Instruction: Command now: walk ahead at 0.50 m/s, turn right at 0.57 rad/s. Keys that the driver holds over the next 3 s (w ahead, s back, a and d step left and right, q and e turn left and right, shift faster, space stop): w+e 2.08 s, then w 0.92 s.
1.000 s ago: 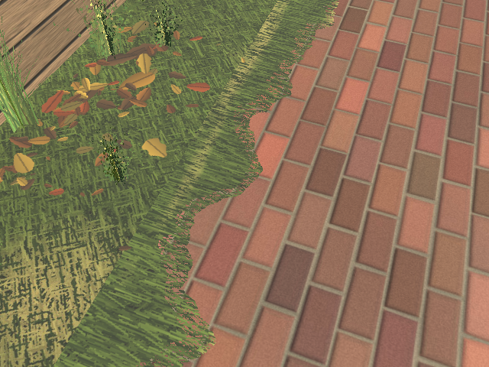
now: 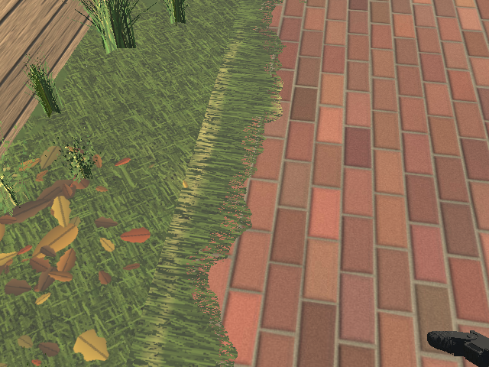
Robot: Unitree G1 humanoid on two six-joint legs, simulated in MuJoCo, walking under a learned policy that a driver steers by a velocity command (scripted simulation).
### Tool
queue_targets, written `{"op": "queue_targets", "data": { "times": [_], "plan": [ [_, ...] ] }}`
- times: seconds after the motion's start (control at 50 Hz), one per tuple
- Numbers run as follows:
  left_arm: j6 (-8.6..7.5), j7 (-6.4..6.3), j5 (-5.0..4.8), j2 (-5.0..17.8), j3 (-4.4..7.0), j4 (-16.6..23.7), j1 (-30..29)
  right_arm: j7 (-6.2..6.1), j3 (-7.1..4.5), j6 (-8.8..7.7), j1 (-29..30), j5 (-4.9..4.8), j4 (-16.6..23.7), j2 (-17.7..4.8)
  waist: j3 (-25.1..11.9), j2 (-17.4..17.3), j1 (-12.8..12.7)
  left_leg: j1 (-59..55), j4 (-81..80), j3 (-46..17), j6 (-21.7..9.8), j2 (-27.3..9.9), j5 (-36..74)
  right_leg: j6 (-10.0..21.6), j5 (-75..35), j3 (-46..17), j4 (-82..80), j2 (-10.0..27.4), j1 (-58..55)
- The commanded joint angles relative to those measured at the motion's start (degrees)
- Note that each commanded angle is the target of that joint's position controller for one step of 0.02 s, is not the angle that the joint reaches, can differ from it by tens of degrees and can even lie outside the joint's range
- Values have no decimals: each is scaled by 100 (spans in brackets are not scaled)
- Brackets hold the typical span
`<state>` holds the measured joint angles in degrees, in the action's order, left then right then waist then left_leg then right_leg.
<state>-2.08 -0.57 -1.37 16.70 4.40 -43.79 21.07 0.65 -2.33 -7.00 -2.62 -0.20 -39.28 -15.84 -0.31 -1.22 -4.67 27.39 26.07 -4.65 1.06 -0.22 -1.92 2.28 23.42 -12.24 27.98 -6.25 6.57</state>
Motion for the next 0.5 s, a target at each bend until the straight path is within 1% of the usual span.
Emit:
{"op": "queue_targets", "data": {
  "times": [0.02,0.04,0.06,0.08,0.1,0.12,0.14,0.16,0.18,0.2,0.26,0.3,0.34,0.38,0.42,0.44,0.46,0.48,0.5],
  "plan": [
    [-87,5,122,181,-26,533,-254,-94,-448,-137,-1592,110,125,-1254,-1313,73,1077,-3152,-51,-1049,-665,-1266,-500,309,-940,-370,1984,610,1357],
    [-163,20,-48,-64,-119,743,566,-64,-561,-41,-2025,155,-99,-1723,-1885,-1948,679,-4694,-557,-3767,-1648,-2494,-1613,13,1184,351,3757,-7,3315],
    [-161,-1,-118,578,-11,569,488,-45,-459,-13,-1904,43,-2,-1161,-1520,-1302,843,-4474,-778,-4104,-1586,-2478,-2798,-69,939,201,4536,495,4007],
    [-121,3,-69,874,78,635,-140,-69,-357,20,-1685,24,60,-804,-832,-681,1015,-3848,-814,-3078,-1302,-2182,-2641,-101,382,293,4727,677,4157],
    [-87,-2,-5,799,85,700,-434,-68,-301,56,-1413,76,84,-713,-461,-306,920,-3180,-896,-2312,-1142,-1906,-1866,-137,-39,439,4622,857,3960],
    [-80,17,40,728,100,778,-600,-68,-260,83,-1223,94,46,-594,-165,-326,813,-2702,-1026,-1798,-1097,-1681,-1272,-159,-316,446,4356,990,3855],
    [-55,58,9,625,107,812,-569,-77,-226,81,-1139,126,25,-528,-34,-447,685,-2340,-1194,-1364,-1048,-1524,-949,-157,-475,483,4212,1125,3617],
    [-25,85,-36,523,94,837,-527,-73,-234,63,-1113,112,-11,-517,12,-599,628,-2153,-1328,-1079,-1070,-1460,-725,-178,-543,565,4083,1184,3482],
    [7,101,-46,421,77,870,-536,-66,-246,42,-1118,80,-52,-529,29,-597,599,-2096,-1427,-826,-1116,-1441,-477,-209,-597,627,3971,1214,3486],
    [33,106,-29,369,66,923,-620,-64,-273,23,-1134,63,-102,-595,61,-536,586,-2078,-1513,-624,-1162,-1460,-237,-242,-721,648,3830,1239,3558],
    [63,122,19,281,34,1037,-898,-80,-340,29,-1189,72,-247,-782,79,-319,601,-2242,-1606,-75,-1208,-1534,475,-329,-1295,674,3203,1287,3766],
    [38,180,10,236,10,1072,-1124,-99,-354,66,-1178,65,-317,-849,112,-290,663,-2317,-1621,368,-1102,-1433,633,-308,-1896,794,2565,1267,3652],
    [-2,253,13,165,-26,1160,-1518,-121,-362,103,-1254,43,-399,-923,225,-264,810,-2368,-1615,727,-998,-1372,678,-245,-2399,994,1903,1203,3470],
    [-19,324,7,123,-49,1276,-1872,-130,-380,147,-1415,4,-499,-1012,339,-235,935,-2550,-1589,932,-937,-1428,706,-166,-2498,1191,1443,1136,3364],
    [-19,388,-13,153,-43,1397,-2100,-126,-410,207,-1525,-54,-583,-1108,442,-254,968,-2854,-1482,1078,-871,-1539,976,-43,-2259,1339,1126,1071,3325],
    [-17,415,-14,195,-25,1450,-2144,-127,-428,242,-1537,-85,-609,-1162,454,-286,929,-3002,-1343,1167,-821,-1589,1370,47,-2031,1429,1000,1007,3236],
    [-9,431,1,276,15,1477,-2085,-138,-451,274,-1508,-108,-612,-1239,380,-352,828,-3114,-1071,1291,-762,-1598,2219,164,-1738,1575,906,862,2983],
    [11,430,25,387,75,1469,-1909,-161,-485,307,-1497,-135,-610,-1342,207,-475,680,-3209,-651,1401,-709,-1596,3272,289,-1420,1751,882,659,2603],
    [33,416,33,560,174,1382,-1450,-187,-511,351,-1477,-153,-604,-1425,-81,-536,386,-3214,70,1514,-647,-1551,4150,443,-1215,1892,794,423,1972]
  ]
}}
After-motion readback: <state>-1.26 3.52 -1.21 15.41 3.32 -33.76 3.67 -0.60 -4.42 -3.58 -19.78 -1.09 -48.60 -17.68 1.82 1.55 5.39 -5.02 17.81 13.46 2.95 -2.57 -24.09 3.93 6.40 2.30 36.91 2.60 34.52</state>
